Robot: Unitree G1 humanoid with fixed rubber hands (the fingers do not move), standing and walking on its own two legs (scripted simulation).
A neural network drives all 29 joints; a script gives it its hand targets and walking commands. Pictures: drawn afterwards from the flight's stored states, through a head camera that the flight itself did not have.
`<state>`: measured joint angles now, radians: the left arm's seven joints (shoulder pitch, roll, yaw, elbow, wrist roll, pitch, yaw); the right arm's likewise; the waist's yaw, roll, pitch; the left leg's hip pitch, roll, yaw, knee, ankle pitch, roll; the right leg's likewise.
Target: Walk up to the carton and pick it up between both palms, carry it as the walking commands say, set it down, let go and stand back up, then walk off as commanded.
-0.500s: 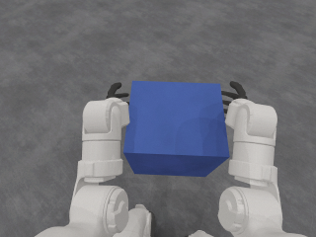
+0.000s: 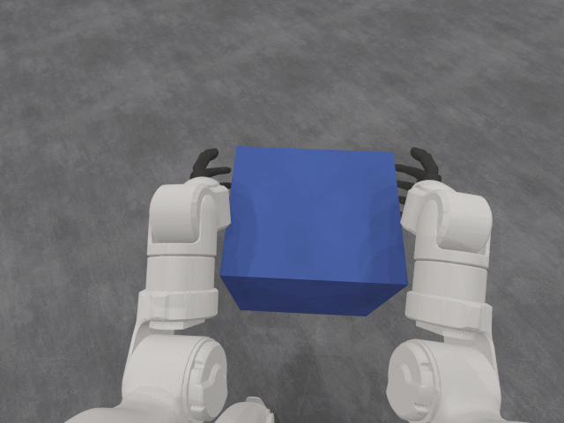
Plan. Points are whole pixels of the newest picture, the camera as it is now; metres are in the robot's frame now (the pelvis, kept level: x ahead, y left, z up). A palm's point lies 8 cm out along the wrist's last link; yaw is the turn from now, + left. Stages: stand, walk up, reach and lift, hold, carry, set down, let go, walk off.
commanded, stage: carry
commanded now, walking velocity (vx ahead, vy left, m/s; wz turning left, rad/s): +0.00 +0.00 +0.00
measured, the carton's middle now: (307, 240) +0.38 +0.00 +0.01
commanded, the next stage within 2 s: none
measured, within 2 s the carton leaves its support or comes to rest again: neither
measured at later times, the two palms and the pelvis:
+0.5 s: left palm (119, 280) +0.25 +0.19 +0.14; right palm (394, 261) +0.29 -0.09 +0.13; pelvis -0.08 +0.01 +0.01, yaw +6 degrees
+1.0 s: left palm (169, 334) +0.20 +0.12 +0.13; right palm (474, 323) +0.23 -0.15 +0.14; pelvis -0.14 -0.02 +0.00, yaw +4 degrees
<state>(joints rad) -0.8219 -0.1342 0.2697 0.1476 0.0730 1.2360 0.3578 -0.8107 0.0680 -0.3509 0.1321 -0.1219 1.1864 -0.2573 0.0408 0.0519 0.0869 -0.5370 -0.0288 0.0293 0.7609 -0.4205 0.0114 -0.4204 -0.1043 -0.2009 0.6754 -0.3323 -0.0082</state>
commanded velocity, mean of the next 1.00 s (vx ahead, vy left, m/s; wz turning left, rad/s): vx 0.00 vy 0.00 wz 0.00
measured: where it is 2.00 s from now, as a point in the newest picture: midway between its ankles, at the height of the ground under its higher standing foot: outside the picture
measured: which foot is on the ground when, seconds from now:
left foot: down 0.00-0.76, up 0.78-0.82, down 0.84-1.00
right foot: down 0.00-1.00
